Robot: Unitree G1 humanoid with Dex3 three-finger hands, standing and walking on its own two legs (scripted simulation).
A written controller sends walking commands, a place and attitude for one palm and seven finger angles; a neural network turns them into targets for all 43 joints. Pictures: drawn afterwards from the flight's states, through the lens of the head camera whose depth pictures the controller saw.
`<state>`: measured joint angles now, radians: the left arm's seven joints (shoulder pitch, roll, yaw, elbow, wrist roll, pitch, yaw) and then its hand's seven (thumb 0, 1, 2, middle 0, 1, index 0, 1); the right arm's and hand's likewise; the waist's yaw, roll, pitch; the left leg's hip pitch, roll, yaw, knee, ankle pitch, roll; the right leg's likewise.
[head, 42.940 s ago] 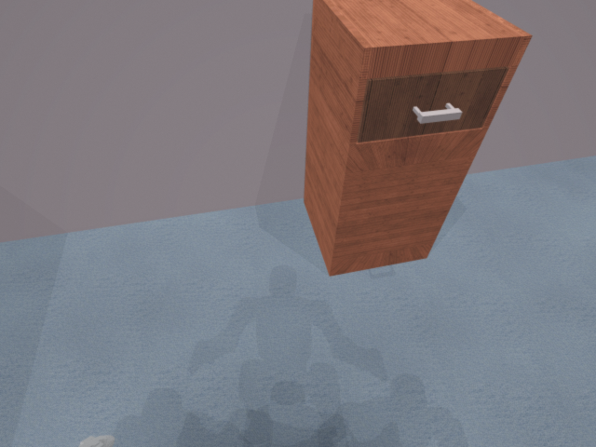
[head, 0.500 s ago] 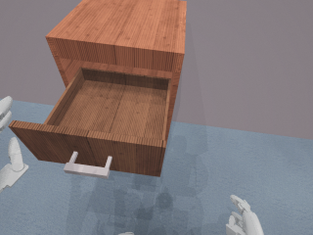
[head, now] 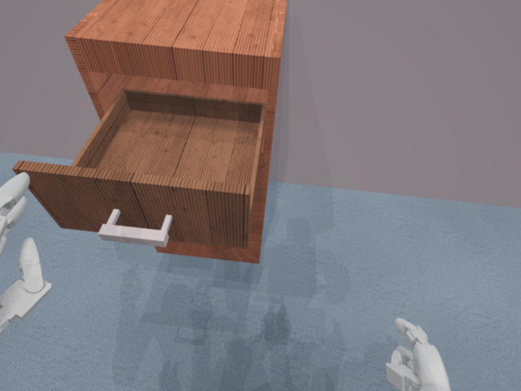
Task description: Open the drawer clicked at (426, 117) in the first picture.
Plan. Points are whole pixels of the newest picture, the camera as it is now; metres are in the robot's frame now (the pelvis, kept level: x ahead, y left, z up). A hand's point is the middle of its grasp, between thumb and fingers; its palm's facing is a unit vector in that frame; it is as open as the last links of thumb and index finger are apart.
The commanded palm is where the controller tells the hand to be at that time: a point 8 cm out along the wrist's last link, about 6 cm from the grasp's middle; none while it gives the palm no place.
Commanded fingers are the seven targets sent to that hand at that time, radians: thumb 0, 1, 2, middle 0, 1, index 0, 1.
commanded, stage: stop stepping back and stand still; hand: left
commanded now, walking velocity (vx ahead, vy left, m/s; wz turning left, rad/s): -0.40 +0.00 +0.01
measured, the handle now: (138, 226) +0.38 +0.24 -0.02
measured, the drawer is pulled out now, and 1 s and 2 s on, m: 0.29 0.29 0.29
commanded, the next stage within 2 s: let the arm hang, fingers relaxed in 0.74 s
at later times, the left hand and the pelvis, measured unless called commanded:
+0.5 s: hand out of the picture +0.07 +0.22 +0.16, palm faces +0.39 -0.82 -0.42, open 7.4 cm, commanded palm +0.01 +0.26 +0.18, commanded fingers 0.00 0.90 0.90 -0.20 -0.30 -0.20 -0.30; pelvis -0.11 -0.02 +0.00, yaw +2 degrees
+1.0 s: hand out of the picture +0.06 +0.21 -0.06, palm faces +0.18 -0.92 -0.35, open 7.4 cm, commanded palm none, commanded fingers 0.00 0.90 0.90 -0.20 -0.30 -0.20 -0.30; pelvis -0.11 -0.03 +0.00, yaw +4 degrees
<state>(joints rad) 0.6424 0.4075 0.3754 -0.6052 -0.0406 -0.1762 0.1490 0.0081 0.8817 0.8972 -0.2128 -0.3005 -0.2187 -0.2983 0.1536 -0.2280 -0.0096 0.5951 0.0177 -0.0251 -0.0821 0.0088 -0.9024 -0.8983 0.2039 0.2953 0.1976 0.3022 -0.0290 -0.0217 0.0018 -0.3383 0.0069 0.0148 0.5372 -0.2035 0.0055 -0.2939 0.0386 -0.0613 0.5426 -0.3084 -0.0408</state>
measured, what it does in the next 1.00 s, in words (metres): walks backwards: left foot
